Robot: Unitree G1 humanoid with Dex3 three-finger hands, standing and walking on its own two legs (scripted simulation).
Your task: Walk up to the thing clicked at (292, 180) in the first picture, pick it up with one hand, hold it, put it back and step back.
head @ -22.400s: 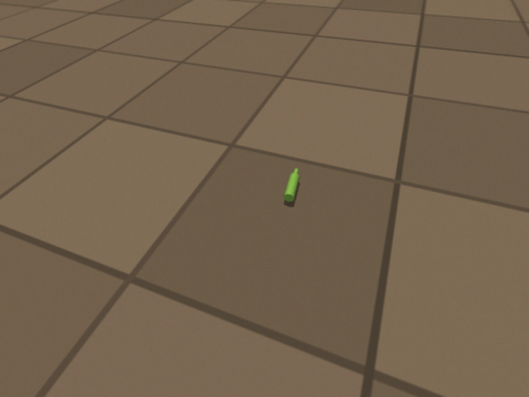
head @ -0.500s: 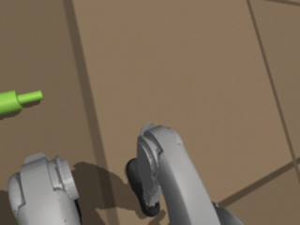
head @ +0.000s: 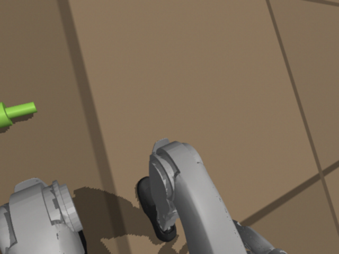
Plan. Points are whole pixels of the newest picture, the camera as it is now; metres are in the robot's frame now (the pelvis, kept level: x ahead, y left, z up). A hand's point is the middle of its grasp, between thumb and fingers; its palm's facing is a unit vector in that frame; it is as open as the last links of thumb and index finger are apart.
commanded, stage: rest palm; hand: left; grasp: from above
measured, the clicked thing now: out of the picture +0.45 +0.30 -0.27
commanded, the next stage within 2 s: close in 0.06 s
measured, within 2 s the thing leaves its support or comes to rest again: neither
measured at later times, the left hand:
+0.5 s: hand out of the picture +0.43 +0.31 -0.25, palm faces -0.43 -0.14 -0.89, open 13.0 cm
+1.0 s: hand out of the picture +0.43 +0.31 -0.25, palm faces -0.45 -0.15 -0.88, open 11.0 cm
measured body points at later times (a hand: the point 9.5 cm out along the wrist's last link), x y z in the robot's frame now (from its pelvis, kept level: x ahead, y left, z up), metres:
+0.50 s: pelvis +0.00 +0.00 +0.00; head +0.27 +0.13 +0.34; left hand +0.45 +0.32 -0.20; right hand +0.07 -0.25 -0.05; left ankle +0.06 +0.13 -0.27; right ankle +0.11 -0.11 -0.27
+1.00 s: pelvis +0.00 +0.00 +0.00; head +0.27 +0.13 +0.33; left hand +0.45 +0.32 -0.20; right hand +0.07 -0.25 -0.05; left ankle +0.06 +0.13 -0.27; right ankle +0.11 -0.11 -0.27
